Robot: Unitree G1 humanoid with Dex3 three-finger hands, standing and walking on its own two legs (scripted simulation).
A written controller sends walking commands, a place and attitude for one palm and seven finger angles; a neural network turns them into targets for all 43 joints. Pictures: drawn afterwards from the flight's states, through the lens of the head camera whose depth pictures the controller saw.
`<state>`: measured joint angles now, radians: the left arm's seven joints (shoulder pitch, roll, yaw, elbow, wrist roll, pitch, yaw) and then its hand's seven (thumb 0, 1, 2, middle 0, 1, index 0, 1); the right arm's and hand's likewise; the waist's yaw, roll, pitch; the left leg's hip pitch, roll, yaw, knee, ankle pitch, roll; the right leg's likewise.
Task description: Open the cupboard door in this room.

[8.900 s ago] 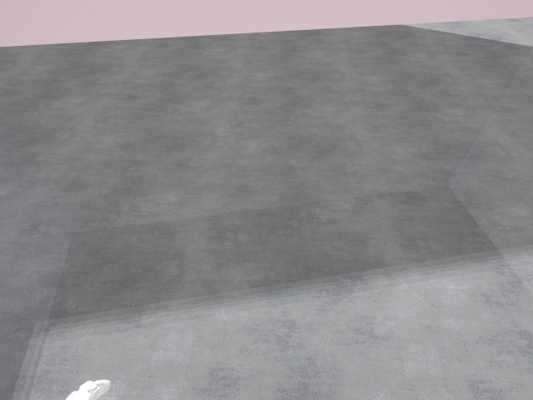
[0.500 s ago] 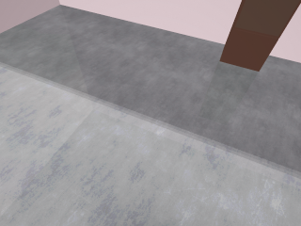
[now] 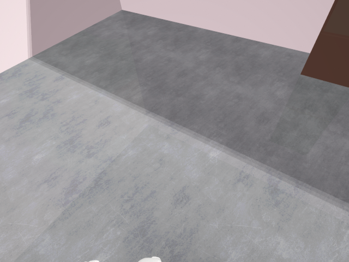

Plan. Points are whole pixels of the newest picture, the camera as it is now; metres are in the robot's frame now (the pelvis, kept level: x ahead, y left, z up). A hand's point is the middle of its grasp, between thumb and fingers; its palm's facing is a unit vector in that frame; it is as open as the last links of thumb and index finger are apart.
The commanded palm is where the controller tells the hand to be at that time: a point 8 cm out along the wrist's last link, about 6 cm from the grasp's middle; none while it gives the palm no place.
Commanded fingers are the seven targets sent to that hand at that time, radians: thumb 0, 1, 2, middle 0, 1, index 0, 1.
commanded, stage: turn or walk to find it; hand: left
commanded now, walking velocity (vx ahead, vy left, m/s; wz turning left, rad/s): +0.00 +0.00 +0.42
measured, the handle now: out of the picture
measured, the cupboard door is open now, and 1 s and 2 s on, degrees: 0 0 0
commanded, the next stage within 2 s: none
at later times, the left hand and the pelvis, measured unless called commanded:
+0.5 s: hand out of the picture -0.06 +0.23 -0.18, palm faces +0.26 -0.94 -0.23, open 7.4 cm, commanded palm none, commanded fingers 0.00 0.90 0.90 -0.20 -0.30 -0.20 -0.30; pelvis -0.01 +0.04 +0.00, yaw +12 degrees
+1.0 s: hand out of the picture +0.02 +0.21 -0.14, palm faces +0.36 -0.89 -0.29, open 7.4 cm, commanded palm none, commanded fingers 0.00 0.90 0.90 -0.20 -0.30 -0.20 -0.30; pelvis -0.03 -0.02 +0.00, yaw +24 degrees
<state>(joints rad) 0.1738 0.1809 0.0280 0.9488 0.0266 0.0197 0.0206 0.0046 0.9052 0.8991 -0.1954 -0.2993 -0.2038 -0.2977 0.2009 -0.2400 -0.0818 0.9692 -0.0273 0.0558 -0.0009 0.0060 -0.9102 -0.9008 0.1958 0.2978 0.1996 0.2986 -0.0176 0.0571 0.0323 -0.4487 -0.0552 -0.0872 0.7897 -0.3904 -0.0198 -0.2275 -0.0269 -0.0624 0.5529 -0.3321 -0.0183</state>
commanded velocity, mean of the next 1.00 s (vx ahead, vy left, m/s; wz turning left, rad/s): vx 0.00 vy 0.00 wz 0.42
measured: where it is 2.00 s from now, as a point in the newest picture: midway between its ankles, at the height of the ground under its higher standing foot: outside the picture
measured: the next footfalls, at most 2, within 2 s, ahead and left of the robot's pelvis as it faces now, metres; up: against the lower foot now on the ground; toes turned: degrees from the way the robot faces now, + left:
left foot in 0.40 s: -0.01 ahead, +0.13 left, +0.00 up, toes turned +16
right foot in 0.94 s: +0.05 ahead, -0.09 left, +0.00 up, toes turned +19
